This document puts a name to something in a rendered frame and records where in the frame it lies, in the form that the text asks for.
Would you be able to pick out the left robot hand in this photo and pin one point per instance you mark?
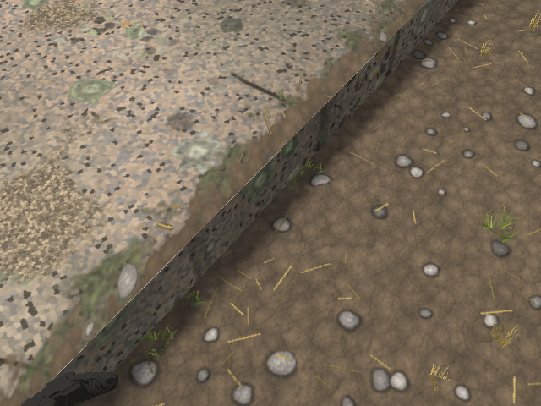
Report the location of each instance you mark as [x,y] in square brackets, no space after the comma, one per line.
[69,389]

